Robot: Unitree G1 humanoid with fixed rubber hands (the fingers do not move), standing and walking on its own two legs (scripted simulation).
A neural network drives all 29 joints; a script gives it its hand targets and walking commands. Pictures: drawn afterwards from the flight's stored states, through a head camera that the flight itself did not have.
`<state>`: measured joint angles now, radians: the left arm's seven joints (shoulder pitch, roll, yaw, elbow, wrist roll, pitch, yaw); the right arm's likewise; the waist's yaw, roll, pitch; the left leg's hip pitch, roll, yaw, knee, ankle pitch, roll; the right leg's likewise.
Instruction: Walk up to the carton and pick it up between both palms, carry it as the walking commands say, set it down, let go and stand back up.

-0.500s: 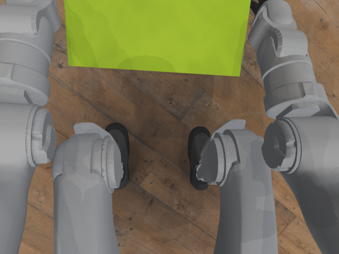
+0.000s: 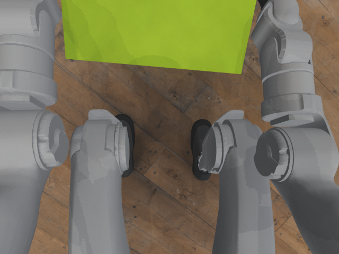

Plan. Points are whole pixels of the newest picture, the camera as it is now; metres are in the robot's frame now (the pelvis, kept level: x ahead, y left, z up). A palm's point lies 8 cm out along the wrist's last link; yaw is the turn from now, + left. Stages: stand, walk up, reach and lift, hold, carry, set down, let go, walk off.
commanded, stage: reach and lift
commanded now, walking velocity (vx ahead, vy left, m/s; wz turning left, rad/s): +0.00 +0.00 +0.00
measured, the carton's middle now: (160, 2) +0.55 +0.03 -0.20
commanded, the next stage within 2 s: none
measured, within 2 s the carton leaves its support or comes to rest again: neither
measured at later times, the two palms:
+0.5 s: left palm out of the picture +0.54 +0.21 -0.06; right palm out of the picture +0.53 -0.16 -0.06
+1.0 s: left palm out of the picture +0.52 +0.20 +0.01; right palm out of the picture +0.50 -0.17 +0.01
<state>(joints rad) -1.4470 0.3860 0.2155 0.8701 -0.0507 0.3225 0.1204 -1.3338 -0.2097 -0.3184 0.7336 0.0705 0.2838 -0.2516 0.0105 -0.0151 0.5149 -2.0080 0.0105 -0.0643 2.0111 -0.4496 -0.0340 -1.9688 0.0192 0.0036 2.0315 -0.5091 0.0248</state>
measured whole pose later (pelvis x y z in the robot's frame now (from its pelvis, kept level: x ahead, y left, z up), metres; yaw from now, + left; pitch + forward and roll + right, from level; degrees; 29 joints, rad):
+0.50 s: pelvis -0.01 +0.00 +0.05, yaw +0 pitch +24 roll -2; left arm -1.36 0.35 0.24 0.71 -0.03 0.42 0.14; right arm -1.29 -0.19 -0.34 0.59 0.03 0.40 -0.24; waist 0.01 -0.01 0.53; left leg -1.86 0.00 -0.06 1.85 -0.40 -0.03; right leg -1.82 0.02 0.01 1.87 -0.46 0.03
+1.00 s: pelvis -0.02 +0.00 +0.10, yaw +0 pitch +20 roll -1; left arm -1.30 0.31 0.27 0.65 0.01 0.46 0.11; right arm -1.21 -0.14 -0.36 0.51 0.01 0.45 -0.25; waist 0.00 -0.02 0.52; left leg -1.65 -0.01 -0.06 1.67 -0.37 -0.03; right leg -1.62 0.04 0.02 1.69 -0.42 0.03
